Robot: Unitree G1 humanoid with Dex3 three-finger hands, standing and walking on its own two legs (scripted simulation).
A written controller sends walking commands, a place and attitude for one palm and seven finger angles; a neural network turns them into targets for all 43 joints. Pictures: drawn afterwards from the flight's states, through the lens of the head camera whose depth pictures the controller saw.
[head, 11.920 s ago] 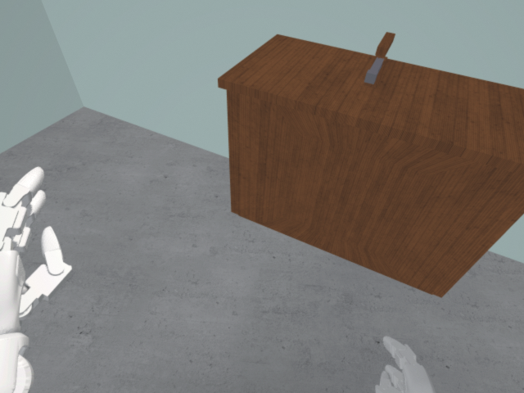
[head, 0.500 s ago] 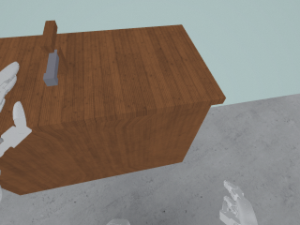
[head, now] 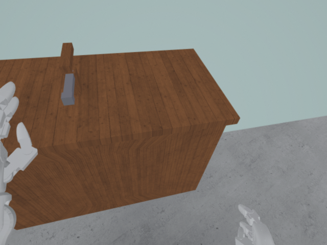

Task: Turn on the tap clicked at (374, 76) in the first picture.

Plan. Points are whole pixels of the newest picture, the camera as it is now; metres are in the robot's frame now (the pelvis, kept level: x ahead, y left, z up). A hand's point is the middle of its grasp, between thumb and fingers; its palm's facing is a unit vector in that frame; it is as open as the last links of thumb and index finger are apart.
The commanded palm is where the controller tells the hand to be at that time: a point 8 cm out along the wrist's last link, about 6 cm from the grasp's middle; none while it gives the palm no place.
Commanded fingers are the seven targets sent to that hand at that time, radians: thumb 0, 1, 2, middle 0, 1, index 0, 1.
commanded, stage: shuffle to correct the standing spot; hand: left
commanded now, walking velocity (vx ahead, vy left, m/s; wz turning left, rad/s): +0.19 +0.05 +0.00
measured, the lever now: (68, 98) +0.45 +0.33 +0.08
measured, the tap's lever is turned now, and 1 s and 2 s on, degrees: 0 0 0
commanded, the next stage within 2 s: come to a stop and stand still in 0.46 s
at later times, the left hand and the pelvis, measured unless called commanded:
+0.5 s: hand (55, 118) +0.29 +0.26 +0.17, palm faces +0.39 -0.84 -0.39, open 7.4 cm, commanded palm +0.23 +0.30 +0.18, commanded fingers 0.00 0.90 0.90 -0.20 -0.30 -0.20 -0.30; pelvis +0.08 +0.02 -0.01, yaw +1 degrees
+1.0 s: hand (52, 96) +0.34 +0.28 +0.19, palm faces +0.37 -0.80 -0.47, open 7.4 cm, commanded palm +0.30 +0.32 +0.18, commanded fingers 0.00 0.90 0.90 -0.20 -0.30 -0.20 -0.30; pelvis +0.13 +0.04 -0.01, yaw -1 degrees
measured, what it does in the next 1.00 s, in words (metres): walks ahead: left foot, then right foot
